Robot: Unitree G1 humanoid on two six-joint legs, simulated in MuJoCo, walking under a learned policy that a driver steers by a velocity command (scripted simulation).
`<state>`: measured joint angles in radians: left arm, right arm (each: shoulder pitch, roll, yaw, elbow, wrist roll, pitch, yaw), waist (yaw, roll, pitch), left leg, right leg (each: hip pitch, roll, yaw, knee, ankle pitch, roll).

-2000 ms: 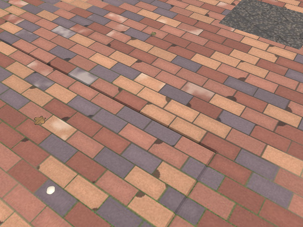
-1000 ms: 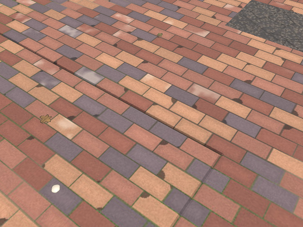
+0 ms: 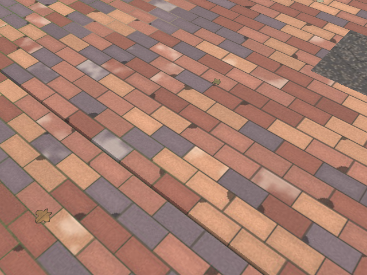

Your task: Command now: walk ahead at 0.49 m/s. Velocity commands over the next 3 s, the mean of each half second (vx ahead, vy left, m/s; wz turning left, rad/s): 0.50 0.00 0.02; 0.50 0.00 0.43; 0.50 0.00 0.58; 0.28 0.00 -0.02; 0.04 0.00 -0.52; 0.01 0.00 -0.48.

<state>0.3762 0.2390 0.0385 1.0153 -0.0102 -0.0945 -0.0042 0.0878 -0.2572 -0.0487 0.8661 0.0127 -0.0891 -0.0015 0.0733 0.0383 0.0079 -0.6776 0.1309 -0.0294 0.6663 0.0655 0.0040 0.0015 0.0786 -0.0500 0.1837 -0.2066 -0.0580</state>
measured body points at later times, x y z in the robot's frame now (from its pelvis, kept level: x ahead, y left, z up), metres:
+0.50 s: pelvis +0.29 +0.06 +0.00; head +0.30 +0.07 +0.45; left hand +0.45 +0.32 -0.11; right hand +0.28 -0.20 -0.13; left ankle +0.24 +0.14 -0.75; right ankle +0.45 -0.12 -0.68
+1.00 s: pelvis +0.56 +0.02 +0.00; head +0.57 +0.02 +0.45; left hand +0.51 +0.30 -0.13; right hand +0.76 -0.21 -0.11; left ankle +0.63 +0.22 -0.67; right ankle +0.55 -0.09 -0.75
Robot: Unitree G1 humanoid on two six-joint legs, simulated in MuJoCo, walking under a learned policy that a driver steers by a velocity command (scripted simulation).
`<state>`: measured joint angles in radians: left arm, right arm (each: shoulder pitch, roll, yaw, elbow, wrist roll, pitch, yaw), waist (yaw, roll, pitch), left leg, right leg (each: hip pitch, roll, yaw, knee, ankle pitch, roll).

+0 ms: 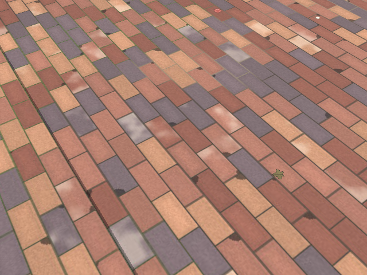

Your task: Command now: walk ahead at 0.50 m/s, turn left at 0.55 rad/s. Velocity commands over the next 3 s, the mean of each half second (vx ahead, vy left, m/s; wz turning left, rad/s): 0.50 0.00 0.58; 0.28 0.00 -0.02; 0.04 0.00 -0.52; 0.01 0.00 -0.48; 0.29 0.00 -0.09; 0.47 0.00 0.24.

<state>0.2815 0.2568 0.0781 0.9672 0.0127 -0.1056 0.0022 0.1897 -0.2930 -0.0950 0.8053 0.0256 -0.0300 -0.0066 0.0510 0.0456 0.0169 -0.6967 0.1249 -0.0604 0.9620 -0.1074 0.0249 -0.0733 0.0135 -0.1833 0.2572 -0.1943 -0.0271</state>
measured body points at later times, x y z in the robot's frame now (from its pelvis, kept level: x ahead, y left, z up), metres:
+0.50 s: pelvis +0.27 +0.09 +0.00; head +0.29 +0.12 +0.45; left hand +0.37 +0.40 -0.10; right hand +0.41 -0.16 -0.11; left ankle +0.24 +0.15 -0.75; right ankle +0.44 -0.07 -0.67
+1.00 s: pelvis +0.48 +0.10 -0.01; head +0.54 +0.11 +0.44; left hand +0.52 +0.40 -0.12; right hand +0.71 -0.12 -0.12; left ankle +0.47 +0.27 -0.70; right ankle +0.59 +0.04 -0.75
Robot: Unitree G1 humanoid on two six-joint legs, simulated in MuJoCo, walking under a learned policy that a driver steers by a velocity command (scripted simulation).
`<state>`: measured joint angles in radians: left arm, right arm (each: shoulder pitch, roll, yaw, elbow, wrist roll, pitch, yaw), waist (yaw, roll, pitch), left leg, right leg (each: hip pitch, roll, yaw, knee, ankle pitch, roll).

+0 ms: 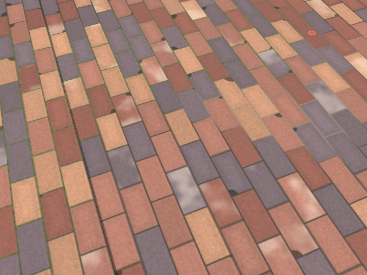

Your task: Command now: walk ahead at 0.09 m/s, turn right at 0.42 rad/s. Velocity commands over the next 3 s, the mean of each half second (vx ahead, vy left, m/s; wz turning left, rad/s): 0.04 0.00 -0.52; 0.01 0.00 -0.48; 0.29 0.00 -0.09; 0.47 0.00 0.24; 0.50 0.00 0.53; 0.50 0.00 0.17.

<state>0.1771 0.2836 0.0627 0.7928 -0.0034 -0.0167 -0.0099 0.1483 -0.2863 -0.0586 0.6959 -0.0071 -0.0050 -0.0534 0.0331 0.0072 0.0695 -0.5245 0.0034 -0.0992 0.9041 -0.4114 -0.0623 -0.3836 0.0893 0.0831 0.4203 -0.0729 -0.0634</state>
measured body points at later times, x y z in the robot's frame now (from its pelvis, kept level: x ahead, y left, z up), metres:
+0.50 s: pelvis +0.04 +0.04 +0.00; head +0.08 +0.04 +0.45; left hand +0.27 +0.26 -0.10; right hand +0.10 -0.27 -0.09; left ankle +0.08 +0.16 -0.74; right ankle +0.00 -0.10 -0.69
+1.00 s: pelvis +0.03 +0.00 +0.00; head +0.05 -0.02 +0.45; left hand +0.32 +0.15 -0.08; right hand +0.01 -0.32 -0.10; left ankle +0.12 +0.12 -0.71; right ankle -0.01 -0.09 -0.74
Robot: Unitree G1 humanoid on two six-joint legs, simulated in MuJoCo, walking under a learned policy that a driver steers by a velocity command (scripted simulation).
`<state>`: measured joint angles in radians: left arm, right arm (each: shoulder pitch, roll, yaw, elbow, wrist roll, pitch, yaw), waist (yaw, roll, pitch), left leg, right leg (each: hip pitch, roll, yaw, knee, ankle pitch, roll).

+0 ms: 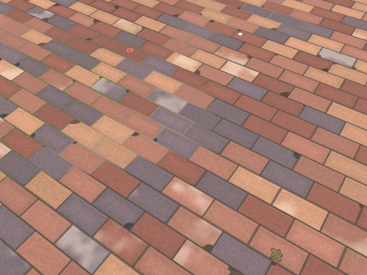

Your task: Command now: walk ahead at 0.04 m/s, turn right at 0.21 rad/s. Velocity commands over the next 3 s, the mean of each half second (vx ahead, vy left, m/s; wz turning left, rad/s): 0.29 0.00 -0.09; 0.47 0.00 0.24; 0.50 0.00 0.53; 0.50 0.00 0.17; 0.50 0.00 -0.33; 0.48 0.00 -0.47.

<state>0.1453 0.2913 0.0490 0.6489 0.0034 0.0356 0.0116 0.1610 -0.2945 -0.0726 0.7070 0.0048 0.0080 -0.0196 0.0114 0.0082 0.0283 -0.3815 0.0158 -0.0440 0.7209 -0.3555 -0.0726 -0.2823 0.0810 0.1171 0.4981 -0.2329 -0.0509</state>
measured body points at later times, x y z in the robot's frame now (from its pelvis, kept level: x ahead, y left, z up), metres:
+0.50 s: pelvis +0.11 -0.04 +0.00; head +0.12 -0.05 +0.45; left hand +0.24 +0.23 -0.09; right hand +0.17 -0.32 -0.13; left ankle +0.03 +0.12 -0.67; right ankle +0.11 -0.13 -0.74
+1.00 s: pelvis +0.38 +0.01 -0.02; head +0.43 +0.01 +0.43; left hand +0.39 +0.29 -0.14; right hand +0.61 -0.22 -0.10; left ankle +0.47 +0.08 -0.74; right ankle +0.21 -0.14 -0.64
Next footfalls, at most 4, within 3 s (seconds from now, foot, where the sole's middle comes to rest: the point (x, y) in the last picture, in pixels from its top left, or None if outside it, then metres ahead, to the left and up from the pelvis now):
0.06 left None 0.04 0.14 -0.78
0.40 right None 0.15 -0.13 -0.78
0.90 left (175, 265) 0.51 0.09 -0.78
1.40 right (208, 189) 0.82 -0.04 -0.78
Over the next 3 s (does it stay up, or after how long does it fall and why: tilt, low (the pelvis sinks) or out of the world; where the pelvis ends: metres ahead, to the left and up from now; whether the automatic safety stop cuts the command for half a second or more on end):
stays up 1.41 0.38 -0.01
